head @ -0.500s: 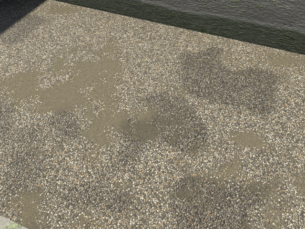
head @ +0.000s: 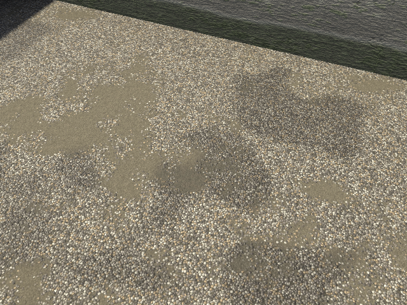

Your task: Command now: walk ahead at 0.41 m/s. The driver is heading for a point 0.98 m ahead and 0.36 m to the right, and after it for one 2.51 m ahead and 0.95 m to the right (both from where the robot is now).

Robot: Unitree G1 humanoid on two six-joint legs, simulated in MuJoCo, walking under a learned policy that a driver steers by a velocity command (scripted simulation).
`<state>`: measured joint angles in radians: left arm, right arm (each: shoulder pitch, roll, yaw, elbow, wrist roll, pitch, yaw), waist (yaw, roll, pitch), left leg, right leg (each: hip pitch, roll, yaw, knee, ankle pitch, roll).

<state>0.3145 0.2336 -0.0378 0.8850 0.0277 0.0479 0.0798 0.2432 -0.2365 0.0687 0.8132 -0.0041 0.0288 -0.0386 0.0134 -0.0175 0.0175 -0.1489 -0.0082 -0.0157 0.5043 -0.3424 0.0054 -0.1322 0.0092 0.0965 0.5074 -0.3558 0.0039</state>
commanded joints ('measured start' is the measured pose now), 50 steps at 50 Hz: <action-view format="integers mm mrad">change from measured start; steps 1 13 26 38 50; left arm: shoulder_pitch -2 -72 -196 -234 -132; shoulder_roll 85 113 133 154 182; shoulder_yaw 10 -3 -33 -37 -17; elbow -99 -273 -429 -474 -373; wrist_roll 4 11 25 16 -9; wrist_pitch -47 -20 -29 -35 -32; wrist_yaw -13 -24 -59 -65 -60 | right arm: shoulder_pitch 48 -89 -188 -220 -108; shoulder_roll -144 -112 -126 -149 -187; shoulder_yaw -35 -16 10 11 -14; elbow -63 -235 -394 -430 -348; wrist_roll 4 -23 -48 -38 -13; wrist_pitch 15 -16 2 -11 -2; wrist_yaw -14 0 11 16 11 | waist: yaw -31 4 -10 -4 -8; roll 96 -7 41 8 28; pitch -8 -75 -79 -91 -77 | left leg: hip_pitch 79 -27 -4 -24 6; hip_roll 82 2 52 71 82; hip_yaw -103 3 -56 -73 -91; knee -68 33 -62 -64 -104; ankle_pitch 517 556 348 311 403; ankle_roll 91 -3 -4 -3 0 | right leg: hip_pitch -117 89 20 3 58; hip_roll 42 -18 -34 -55 -58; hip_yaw -61 4 38 55 75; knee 72 18 -63 -77 -118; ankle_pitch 300 579 329 324 439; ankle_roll -31 -54 -38 -40 -47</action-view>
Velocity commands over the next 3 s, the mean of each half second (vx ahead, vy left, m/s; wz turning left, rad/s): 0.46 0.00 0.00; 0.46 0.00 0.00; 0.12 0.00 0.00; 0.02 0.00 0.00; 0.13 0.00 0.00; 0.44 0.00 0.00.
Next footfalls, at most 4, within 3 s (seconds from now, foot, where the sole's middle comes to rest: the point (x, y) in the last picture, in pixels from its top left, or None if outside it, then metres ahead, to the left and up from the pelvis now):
none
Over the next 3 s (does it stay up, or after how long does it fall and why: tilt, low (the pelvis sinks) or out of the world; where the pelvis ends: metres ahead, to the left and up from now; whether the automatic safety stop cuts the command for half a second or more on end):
stays up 0.00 0.00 0.00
